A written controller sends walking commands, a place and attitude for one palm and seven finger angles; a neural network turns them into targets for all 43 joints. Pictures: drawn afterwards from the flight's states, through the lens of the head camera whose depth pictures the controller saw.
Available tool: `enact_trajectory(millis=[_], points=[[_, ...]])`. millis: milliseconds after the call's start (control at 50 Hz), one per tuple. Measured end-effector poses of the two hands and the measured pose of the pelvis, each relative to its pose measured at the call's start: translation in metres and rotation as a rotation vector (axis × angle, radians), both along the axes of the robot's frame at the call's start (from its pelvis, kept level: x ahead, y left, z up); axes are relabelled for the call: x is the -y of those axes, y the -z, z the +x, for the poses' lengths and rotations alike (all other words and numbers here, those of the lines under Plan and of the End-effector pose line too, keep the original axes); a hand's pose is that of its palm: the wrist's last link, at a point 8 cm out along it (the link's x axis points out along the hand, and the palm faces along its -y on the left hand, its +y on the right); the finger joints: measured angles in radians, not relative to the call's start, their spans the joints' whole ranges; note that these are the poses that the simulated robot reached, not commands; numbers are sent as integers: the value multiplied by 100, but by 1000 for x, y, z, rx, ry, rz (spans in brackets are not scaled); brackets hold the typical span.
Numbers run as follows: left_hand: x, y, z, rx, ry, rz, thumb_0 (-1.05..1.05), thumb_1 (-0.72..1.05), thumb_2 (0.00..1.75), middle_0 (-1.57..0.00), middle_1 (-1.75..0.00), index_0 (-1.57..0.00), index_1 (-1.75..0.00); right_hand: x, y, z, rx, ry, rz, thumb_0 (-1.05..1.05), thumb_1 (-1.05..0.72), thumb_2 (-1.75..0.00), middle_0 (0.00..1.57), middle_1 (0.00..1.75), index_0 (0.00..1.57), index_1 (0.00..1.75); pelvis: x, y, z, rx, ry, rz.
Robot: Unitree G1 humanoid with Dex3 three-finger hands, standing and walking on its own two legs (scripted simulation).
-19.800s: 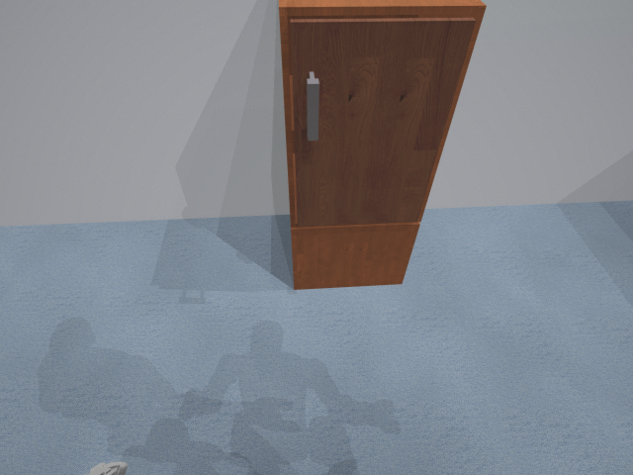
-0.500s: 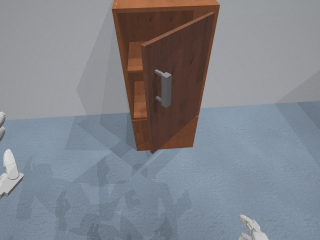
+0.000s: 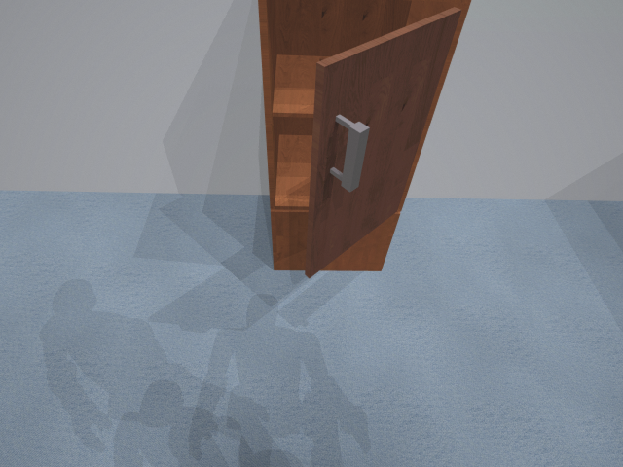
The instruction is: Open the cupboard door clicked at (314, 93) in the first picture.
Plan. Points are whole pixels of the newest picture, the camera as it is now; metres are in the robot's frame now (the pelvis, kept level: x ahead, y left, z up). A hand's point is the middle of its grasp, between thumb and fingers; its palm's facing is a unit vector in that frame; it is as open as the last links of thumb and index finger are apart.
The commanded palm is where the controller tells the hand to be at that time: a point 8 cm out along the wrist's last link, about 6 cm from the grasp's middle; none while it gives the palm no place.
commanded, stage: let the arm hang, fingers relaxed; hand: left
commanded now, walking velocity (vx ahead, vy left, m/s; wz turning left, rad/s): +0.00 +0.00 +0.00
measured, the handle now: (345, 153) +0.64 -0.01 +0.03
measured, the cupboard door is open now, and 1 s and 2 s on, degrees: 42 42 42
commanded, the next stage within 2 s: look to check the result in 0.64 s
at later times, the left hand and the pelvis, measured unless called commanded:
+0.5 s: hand out of the picture -0.01 +0.17 -0.18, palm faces +0.03 -0.99 -0.15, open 7.4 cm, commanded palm none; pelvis -0.01 +0.01 +0.00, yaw -1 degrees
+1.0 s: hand out of the picture -0.03 +0.17 -0.18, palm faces +0.03 -0.98 -0.18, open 7.4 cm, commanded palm none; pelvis +0.00 +0.01 +0.00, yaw -1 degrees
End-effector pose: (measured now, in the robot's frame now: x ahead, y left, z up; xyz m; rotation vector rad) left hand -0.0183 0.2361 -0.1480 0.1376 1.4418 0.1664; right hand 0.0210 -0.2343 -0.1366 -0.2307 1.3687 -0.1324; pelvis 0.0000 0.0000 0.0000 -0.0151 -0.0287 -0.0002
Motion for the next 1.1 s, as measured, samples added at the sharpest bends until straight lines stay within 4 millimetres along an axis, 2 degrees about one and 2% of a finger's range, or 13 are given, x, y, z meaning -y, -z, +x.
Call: enact_trajectory(millis=[80, 140, 220, 320, 500, 880, 1100], points=[[-7, -7, -28, -77, -11, 23, 0, 94, 90, -20, -30, -20, -30, -17, 8, -28, -60, 32, 44, 1, -91, -90, 20, 30, 20, 30, -5, -1, -3, 1, 4, 3], [-9, -11, -39, -102, -15, 32, 0, 93, 90, -20, -30, -20, -30, -28, 12, -43, -88, 52, 71, 1, -91, -90, 20, 30, 20, 30, -8, -1, -4, 3, 8, 5], [-7, -11, -40, -97, -13, 30, 1, 91, 90, -20, -30, -20, -30, -39, 16, -57, -107, 73, 94, 1, -91, -90, 20, 30, 20, 30, -11, -1, -5, 6, 13, 8], [2, -6, -27, -53, -4, 6, 1, 91, 90, -20, -30, -20, -30, -46, 17, -65, -107, 92, 102, 0, -91, -90, 20, 30, 20, 30, -13, 0, -7, 9, 17, 11], [20, 1, 1, 33, 11, -43, 1, 91, 90, -20, -30, -20, -30, -47, 15, -64, -78, 106, 91, 0, -91, -90, 20, 30, 20, 30, -14, 1, -7, 7, 18, 12], [12, -2, -14, -26, -4, -17, 1, 91, 90, -20, -30, -20, -30, -41, 14, -52, -73, 98, 82, 0, -91, -90, 20, 30, 20, 30, -12, 0, -3, 1, 19, 12], [15, -3, -3, -15, 0, -17, 1, 91, 90, -20, -30, -20, -30, -35, 13, -39, -63, 85, 76, 0, -91, -90, 20, 30, 20, 30, -9, -1, 3, 2, 18, 14]])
